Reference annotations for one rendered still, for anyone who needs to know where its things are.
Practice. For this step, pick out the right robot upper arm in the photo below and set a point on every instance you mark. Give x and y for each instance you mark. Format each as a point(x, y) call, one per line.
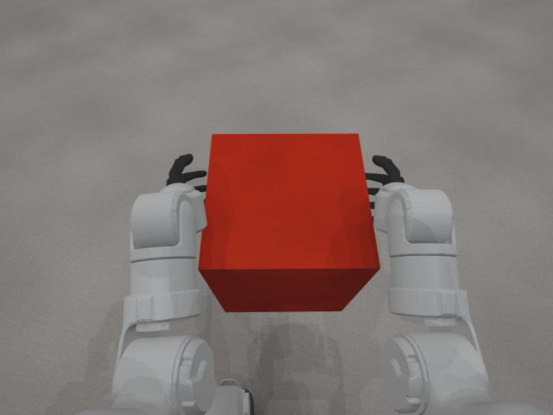
point(440, 373)

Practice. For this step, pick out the left robot upper arm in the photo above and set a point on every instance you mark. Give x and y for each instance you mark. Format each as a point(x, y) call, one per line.
point(169, 375)

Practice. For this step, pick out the right robot forearm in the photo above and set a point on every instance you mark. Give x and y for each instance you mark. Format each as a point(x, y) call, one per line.
point(425, 287)

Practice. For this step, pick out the carton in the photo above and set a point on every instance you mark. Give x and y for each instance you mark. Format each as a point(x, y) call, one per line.
point(289, 222)

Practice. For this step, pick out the left robot shin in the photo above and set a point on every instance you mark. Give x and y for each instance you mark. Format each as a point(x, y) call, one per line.
point(229, 383)

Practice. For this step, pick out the left robot thigh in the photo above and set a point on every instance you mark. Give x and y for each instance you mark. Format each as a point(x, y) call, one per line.
point(230, 400)

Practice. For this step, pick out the robot left hand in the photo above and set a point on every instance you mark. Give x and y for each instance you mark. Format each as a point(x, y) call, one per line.
point(176, 176)

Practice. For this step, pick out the left robot forearm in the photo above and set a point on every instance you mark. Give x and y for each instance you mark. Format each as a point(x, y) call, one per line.
point(163, 294)

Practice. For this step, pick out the robot right hand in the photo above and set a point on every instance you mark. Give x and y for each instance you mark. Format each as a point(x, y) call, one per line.
point(390, 168)

